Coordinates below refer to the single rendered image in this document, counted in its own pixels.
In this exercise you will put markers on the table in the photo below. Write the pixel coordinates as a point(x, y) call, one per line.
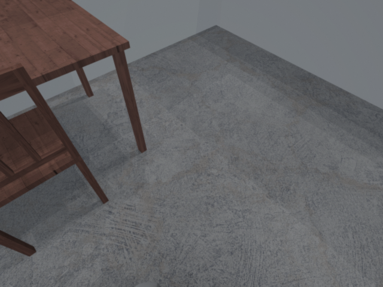
point(51, 38)

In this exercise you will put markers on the chair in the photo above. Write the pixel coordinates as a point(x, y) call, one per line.
point(33, 148)

